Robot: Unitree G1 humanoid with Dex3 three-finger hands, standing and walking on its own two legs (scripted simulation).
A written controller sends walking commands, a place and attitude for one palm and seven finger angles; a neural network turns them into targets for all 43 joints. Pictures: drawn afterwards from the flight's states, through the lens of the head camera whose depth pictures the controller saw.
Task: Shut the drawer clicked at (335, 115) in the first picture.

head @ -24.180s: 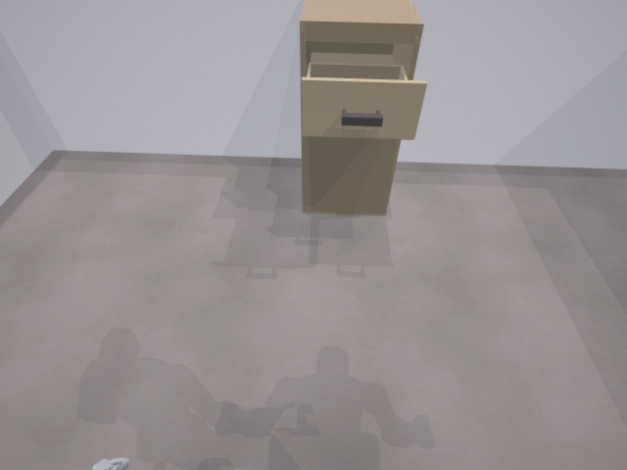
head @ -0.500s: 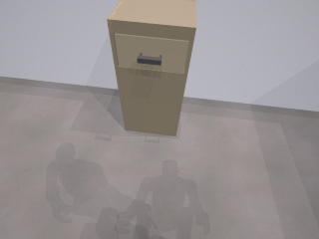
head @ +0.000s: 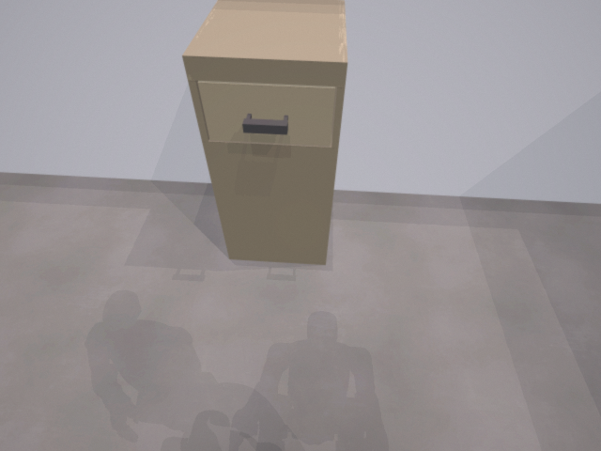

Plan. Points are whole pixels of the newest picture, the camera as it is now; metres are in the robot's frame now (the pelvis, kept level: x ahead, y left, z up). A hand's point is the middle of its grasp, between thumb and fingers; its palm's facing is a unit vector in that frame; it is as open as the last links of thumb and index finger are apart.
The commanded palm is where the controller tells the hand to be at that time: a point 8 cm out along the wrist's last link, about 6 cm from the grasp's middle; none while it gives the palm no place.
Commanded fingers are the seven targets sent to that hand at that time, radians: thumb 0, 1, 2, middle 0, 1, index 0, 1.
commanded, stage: let the arm hang, fingers relaxed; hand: left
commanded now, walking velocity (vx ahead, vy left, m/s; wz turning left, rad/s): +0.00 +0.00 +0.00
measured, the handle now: (266, 122) +0.91 +0.14 -0.08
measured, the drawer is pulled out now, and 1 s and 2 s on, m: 0.00 0.00 0.00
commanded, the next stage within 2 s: look to check the result in 0.14 s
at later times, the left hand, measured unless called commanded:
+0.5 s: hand out of the picture +0.02 +0.17 -0.17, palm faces +0.02 -0.98 -0.21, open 7.4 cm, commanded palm none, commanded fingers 0.00 0.90 0.90 -0.20 -0.30 -0.20 -0.30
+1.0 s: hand out of the picture +0.08 +0.21 -0.16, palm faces +0.00 -0.96 -0.30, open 7.4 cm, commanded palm none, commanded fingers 0.00 0.90 0.90 -0.20 -0.30 -0.20 -0.30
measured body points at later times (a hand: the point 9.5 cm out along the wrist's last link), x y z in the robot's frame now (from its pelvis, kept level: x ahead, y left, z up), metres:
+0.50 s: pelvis +0.00 -0.01 +0.00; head +0.02 -0.01 +0.45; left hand +0.02 +0.22 -0.16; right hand +0.00 -0.24 -0.16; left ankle +0.01 +0.11 -0.74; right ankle +0.02 -0.13 -0.74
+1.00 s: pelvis +0.01 -0.02 +0.00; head +0.03 -0.02 +0.45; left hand +0.08 +0.26 -0.14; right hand +0.06 -0.29 -0.15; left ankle +0.01 +0.11 -0.74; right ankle +0.02 -0.13 -0.74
